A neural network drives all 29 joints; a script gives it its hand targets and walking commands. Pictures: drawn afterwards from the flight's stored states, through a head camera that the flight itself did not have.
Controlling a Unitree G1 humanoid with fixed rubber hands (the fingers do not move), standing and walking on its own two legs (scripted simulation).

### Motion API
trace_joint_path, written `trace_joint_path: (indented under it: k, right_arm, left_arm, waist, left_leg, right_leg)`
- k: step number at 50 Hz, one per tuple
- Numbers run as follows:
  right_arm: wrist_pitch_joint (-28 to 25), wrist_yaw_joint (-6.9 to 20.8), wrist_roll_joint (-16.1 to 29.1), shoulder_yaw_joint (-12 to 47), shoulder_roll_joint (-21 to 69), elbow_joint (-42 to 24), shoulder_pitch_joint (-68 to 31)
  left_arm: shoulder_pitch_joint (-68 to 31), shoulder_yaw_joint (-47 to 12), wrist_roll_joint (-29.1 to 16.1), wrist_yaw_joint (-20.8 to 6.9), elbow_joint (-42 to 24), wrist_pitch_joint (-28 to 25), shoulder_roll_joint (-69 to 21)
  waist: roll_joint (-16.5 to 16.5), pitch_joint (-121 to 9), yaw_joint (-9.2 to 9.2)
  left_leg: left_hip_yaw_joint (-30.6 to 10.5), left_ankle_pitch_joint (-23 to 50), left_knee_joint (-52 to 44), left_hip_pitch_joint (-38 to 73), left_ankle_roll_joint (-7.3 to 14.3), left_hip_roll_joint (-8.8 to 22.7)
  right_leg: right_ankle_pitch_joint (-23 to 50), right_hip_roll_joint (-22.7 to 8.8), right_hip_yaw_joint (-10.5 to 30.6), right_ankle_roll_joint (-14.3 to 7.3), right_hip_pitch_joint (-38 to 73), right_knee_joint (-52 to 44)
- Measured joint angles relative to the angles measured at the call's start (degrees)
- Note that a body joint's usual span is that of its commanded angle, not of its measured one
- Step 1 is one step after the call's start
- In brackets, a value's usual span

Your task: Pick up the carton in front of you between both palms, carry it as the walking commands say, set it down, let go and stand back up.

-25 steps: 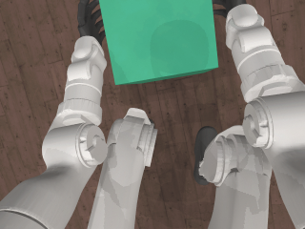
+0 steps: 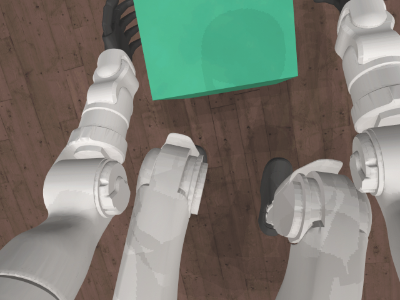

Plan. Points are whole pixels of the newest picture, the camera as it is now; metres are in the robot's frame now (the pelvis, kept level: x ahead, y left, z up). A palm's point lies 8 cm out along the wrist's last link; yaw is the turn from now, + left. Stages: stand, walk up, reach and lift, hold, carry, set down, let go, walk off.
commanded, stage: set down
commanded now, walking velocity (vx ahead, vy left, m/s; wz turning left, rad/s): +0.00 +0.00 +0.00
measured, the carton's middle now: (220, 35) +0.51 +0.06 -0.24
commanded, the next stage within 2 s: let go in 1.16 s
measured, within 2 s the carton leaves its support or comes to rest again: neither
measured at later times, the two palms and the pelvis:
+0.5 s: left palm (59, 29) +0.46 +0.23 -0.04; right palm out of the picture +0.57 -0.13 -0.05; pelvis +0.01 +0.01 +0.08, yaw +1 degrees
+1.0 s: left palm out of the picture +0.46 +0.24 +0.11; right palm out of the picture +0.57 -0.14 +0.10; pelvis +0.04 -0.01 +0.20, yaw +0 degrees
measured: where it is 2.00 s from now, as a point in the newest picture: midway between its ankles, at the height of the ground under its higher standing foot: (228, 201)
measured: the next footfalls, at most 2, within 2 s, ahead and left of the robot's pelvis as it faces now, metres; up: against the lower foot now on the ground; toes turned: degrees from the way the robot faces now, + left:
none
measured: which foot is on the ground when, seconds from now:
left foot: down 0.00-1.00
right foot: down 0.00-1.00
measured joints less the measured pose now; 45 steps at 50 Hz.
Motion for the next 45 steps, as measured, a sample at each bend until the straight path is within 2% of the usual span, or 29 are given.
trace_joint_path:
  k: [5, 9, 13, 16, 20, 23, 26, 35, 45]
  right_arm:
    - [0.52, 0.85, 4.75, 3.29, -3.02, -1.09, 0.57]
    - [1.43, 1.19, 6.22, 4.02, -3.8, -5.02, 1.29]
    - [2.92, 0.94, 2.87, 1.73, -2.52, -9.38, 2.64]
    - [4.29, 0.91, 0.46, -1.64, -1.32, -11.19, 4.41]
    - [4.91, 1.53, -2.99, -5.77, 0.27, -10.97, 7.69]
    - [5.1, 2.44, -3.66, -7.07, 0.44, -10.01, 9.44]
    - [5.05, 3.22, -5.35, -9.04, 1.33, -10.64, 10.97]
    - [5.71, 4.51, -7.23, -9.76, 2.22, -12.03, 13.88]
    - [9.32, 3.17, -7.49, -8.69, 3.82, -19.0, 18.66]
  left_arm:
    - [2.63, -3.63, -3.61, 0.76, -2.59, -0.06, 1.43]
    - [4.46, -4.39, -3.85, 1.3, -7.35, 0.69, 0.72]
    - [7.75, -5.33, -4.78, 2.36, -15.14, 2.79, 0.01]
    - [9.59, -5.95, -4.75, 2.88, -18.67, 4.61, -0.6]
    - [11.82, -5.16, -3.04, 3.37, -19.31, 5.88, -2.0]
    - [13.19, -4.45, -1.66, 3.41, -19.61, 6.22, -3.22]
    - [14.87, -4.21, -0.79, 3.19, -20.8, 6.55, -3.64]
    - [18.15, -2.79, 0.97, 2.28, -22.15, 7.4, -4.51]
    - [23.41, -0.86, 1.4, -0.8, -25.68, 8.92, -3.89]
  waist:
    - [-0.79, -1.29, -0.67]
    - [-0.99, -2.8, 0.06]
    - [-1.03, -5.15, 0.13]
    - [-1.16, -7.26, -0.03]
    - [-2.22, -11.87, 0.04]
    - [-3.01, -15.0, 0.48]
    - [-3.42, -18.13, 0.13]
    - [-3.76, -24.06, 0.41]
    - [-4.17, -27.45, 1.21]
  left_leg:
    - [0.55, 0.32, -0.44, -1.02, 0.79, 0.67]
    - [0.63, 0.63, -1.39, -1.65, 1.27, 0.91]
    - [0.82, 1.1, -3.24, -1.4, 1.53, 0.37]
    - [0.83, 1.21, -5.48, 0.15, 1.79, -0.24]
    - [0.6, 1.02, -9.47, 2.37, 2.02, -0.53]
    - [0.31, 1.14, -13.08, 4.15, 2.16, -0.39]
    - [0.16, 1.53, -16.61, 5.52, 2.17, -0.44]
    - [-0.13, 2.15, -24.45, 10.06, 2.01, 0.24]
    - [-0.78, 4.33, -35.08, 17.69, 1.65, 1.0]
  right_leg:
    - [0.02, -0.13, 0.19, 0.33, -0.76, -0.48]
    - [0.38, 0.09, 0.32, 0.71, -1.25, -1.68]
    - [0.21, -0.46, 0.69, 1.03, -0.52, -3.32]
    - [-0.43, -1.12, 0.85, 1.09, 1.48, -5.34]
    - [-0.95, -1.47, 0.9, 1.12, 4.01, -9.3]
    - [-0.77, -1.38, 0.84, 1.22, 5.83, -13.07]
    - [-0.45, -1.48, 0.92, 1.22, 7.21, -16.51]
    - [0.49, -0.92, 1.07, 0.9, 11.29, -24.21]
    - [2.87, -0.36, 0.97, 0.41, 18.52, -34.6]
